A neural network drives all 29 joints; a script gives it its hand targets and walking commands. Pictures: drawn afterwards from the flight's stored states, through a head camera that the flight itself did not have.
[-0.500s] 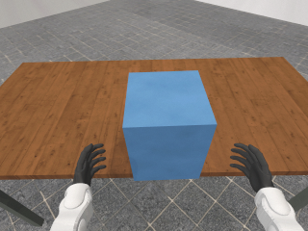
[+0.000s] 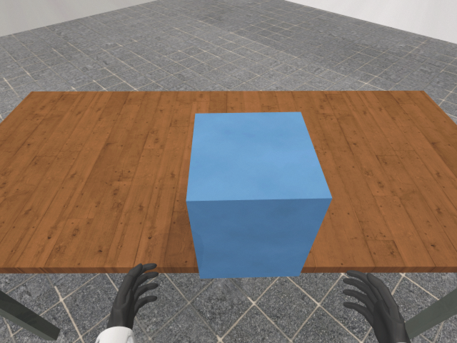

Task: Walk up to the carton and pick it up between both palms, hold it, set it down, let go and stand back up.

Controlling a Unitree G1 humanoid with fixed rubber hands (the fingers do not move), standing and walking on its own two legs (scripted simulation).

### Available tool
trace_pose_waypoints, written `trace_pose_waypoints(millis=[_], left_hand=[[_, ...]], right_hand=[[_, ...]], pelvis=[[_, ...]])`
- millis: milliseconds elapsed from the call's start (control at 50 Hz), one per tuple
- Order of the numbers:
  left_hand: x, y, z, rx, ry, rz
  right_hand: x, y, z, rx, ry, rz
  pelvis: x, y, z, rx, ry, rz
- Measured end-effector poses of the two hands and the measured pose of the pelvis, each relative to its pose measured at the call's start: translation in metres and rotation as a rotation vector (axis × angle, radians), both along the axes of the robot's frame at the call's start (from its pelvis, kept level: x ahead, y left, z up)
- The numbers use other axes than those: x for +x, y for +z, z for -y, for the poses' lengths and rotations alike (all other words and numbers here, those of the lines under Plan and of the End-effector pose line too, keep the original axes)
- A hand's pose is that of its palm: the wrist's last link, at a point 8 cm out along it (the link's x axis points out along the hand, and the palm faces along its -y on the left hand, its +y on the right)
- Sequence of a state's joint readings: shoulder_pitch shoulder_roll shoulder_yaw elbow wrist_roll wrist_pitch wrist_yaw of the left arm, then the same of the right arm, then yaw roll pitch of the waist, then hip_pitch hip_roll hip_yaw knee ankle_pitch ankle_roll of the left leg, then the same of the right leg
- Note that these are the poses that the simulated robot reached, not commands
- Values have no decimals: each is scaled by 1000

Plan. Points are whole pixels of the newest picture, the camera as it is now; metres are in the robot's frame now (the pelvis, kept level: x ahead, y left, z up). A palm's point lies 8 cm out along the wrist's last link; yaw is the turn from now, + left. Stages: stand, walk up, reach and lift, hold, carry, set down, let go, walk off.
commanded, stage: set down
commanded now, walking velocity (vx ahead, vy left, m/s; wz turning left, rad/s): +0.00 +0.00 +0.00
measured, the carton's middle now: (248, 197) +0.40 +0.01 +0.05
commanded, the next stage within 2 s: let go in 0.74 s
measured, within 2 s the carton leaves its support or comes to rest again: neither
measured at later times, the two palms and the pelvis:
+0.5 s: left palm out of the picture +0.14 +0.23 -0.07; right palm out of the picture +0.15 -0.22 -0.06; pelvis +0.00 +0.01 +0.00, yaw +0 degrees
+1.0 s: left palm out of the picture +0.14 +0.24 -0.08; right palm out of the picture +0.14 -0.22 -0.09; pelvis -0.01 +0.01 -0.01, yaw +0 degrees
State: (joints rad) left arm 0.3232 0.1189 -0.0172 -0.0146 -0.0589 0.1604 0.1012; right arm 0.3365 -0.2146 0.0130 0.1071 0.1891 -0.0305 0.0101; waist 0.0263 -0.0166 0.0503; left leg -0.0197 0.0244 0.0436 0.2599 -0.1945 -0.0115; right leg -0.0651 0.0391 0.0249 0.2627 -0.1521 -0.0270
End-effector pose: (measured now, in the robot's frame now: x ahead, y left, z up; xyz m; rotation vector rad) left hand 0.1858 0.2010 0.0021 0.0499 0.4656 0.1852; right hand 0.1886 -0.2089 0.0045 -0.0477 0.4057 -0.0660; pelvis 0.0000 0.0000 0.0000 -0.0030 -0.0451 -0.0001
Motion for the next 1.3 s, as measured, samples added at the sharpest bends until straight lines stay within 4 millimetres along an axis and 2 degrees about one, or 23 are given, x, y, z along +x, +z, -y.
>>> trace_pose_waypoints(millis=[100, 340, 440, 560, 800, 1060, 1300], left_hand=[[-7, -14, -4, 14, -13, -58], [-16, -40, -19, 38, -34, -154], [-33, -59, -24, 40, -31, -239], [-50, -74, -28, 45, -27, -307], [-52, -88, -39, 60, -41, -393], [-41, -87, -34, 71, -72, -376], [-46, -89, -24, 40, -57, -374]], right_hand=[[-9, -12, 0, -20, 6, -48], [-16, -36, 2, -63, 22, -131], [-31, -59, 7, -86, 25, -229], [-42, -72, 5, -95, 23, -275], [-44, -92, -3, -108, 37, -331], [-50, -93, 11, -127, 13, -323], [-51, -90, 17, -139, 18, -311]], pelvis=[[0, 0, -4, -1, -7, 0], [-1, -1, -9, -4, -10, -1], [-1, -1, -11, -7, -4, 8], [-4, -2, -9, -4, -2, 3], [-11, -4, -8, -4, 10, 10], [-12, -5, -5, -3, 7, 22], [-14, -7, -2, -1, 10, 16]])
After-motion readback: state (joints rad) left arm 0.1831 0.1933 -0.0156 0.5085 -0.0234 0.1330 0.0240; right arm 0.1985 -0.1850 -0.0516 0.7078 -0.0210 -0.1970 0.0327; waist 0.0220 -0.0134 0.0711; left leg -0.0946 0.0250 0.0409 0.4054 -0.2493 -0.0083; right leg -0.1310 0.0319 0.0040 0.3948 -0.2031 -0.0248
